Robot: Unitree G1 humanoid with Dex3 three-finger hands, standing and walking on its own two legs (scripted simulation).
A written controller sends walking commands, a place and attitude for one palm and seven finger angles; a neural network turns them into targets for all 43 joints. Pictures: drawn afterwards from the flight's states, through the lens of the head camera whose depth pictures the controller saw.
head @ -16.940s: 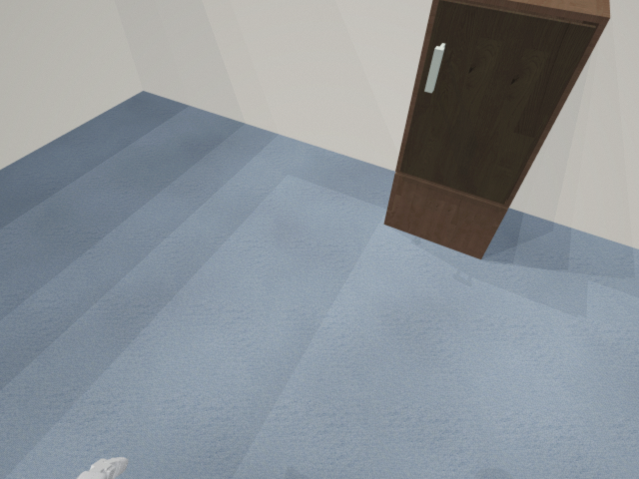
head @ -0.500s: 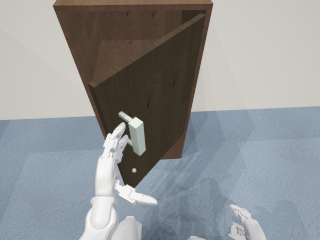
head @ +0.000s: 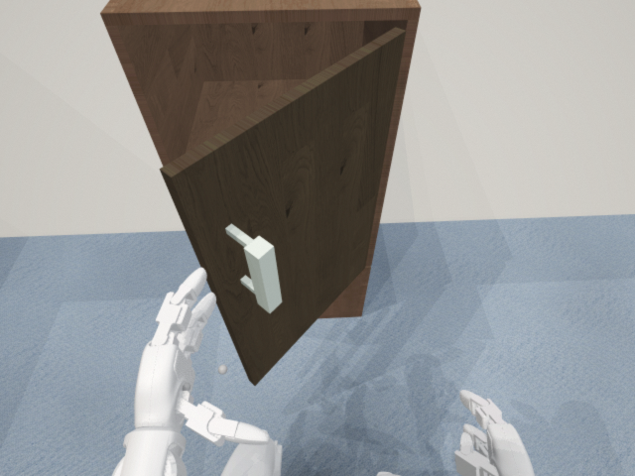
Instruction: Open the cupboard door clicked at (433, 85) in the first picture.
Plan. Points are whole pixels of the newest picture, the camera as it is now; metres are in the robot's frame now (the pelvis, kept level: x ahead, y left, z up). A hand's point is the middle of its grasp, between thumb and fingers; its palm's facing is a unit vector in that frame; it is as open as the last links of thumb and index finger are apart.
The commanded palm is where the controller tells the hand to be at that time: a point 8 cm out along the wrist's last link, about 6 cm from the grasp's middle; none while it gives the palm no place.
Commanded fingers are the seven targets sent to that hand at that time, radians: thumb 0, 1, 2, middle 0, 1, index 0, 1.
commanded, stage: slide the hand sideways off the handle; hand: left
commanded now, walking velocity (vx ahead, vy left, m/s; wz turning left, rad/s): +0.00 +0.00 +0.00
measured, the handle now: (253, 268) +0.36 +0.11 +0.06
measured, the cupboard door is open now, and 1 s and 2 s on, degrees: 47 47 47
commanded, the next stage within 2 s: draw the hand back to the body in 0.14 s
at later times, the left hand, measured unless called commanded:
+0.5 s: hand (168, 366) +0.22 +0.16 +0.10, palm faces +0.10 -0.99 -0.06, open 16.3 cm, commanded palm +0.18 +0.22 +0.10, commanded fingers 0.00 -0.50 0.30 -0.15 -0.30 -0.15 -0.30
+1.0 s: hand (67, 355) +0.20 +0.23 +0.16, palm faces +0.24 -0.91 -0.34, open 14.3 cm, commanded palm +0.17 +0.28 +0.18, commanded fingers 0.00 0.17 0.58 -0.17 -0.30 -0.17 -0.30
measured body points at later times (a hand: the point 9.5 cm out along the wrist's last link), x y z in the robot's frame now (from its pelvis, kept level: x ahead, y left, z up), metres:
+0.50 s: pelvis +0.01 +0.00 +0.01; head +0.03 -0.02 +0.46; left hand +0.21 +0.21 +0.11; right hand +0.18 -0.23 -0.07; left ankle +0.08 +0.14 -0.65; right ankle -0.03 -0.11 -0.65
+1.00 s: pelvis +0.02 +0.02 +0.06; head +0.00 +0.01 +0.51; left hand +0.19 +0.28 +0.18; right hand +0.20 -0.20 -0.01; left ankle +0.08 +0.15 -0.65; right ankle -0.03 -0.11 -0.65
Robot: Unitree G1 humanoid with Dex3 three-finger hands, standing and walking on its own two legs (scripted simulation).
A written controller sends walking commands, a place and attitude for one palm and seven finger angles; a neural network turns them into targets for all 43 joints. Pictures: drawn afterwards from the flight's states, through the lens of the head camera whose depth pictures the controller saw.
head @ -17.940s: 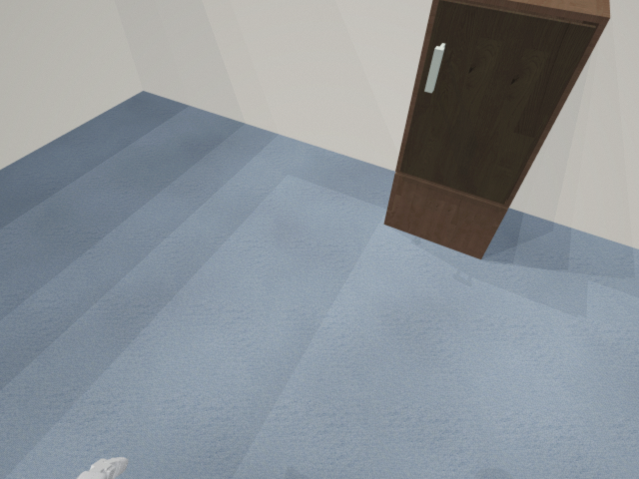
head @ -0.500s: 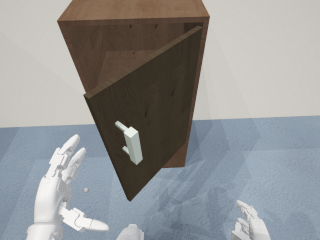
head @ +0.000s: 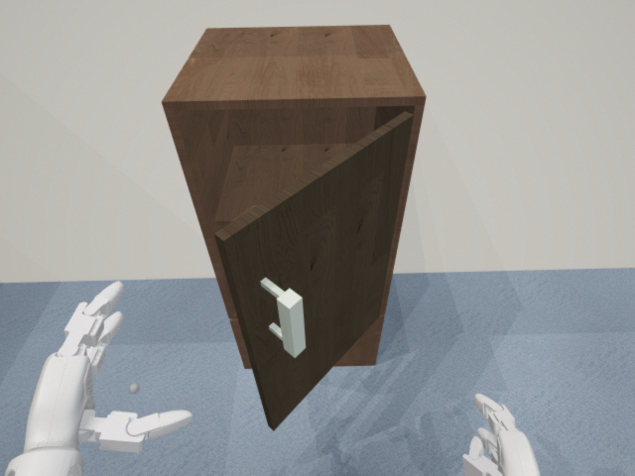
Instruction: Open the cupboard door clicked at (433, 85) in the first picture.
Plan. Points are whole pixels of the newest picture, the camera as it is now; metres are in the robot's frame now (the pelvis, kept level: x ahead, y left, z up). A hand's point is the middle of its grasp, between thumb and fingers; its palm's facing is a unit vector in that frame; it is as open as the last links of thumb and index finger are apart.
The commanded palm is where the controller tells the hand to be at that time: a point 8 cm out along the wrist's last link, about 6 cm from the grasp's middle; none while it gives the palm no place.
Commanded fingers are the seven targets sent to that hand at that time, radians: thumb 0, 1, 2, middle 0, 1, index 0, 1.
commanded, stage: draw the hand back to the body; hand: left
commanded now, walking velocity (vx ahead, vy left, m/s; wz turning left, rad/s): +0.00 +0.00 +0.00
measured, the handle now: (281, 316) +0.34 +0.09 +0.01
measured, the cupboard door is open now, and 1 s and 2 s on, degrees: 47 47 47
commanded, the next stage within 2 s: step back with the hand held close in 0.82 s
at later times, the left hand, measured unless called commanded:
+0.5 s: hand (41, 305) +0.22 +0.28 +0.19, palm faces +0.47 -0.79 -0.40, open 8.4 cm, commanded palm +0.17 +0.31 +0.20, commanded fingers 0.00 0.90 0.90 -0.20 -0.30 -0.20 -0.30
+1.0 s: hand (79, 301) +0.22 +0.24 +0.19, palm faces +0.45 -0.80 -0.41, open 7.4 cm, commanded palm +0.17 +0.28 +0.21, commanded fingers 0.00 0.90 0.90 -0.20 -0.30 -0.20 -0.30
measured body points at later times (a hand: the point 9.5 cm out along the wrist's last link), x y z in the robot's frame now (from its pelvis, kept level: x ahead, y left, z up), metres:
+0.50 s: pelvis +0.02 +0.01 +0.03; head +0.00 +0.00 +0.48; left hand +0.18 +0.32 +0.21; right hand +0.20 -0.21 -0.05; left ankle +0.06 +0.13 -0.71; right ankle -0.05 -0.13 -0.71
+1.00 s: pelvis +0.02 -0.02 +0.03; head +0.01 -0.04 +0.48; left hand +0.19 +0.28 +0.22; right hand +0.21 -0.25 -0.05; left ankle +0.06 +0.13 -0.71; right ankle -0.05 -0.13 -0.71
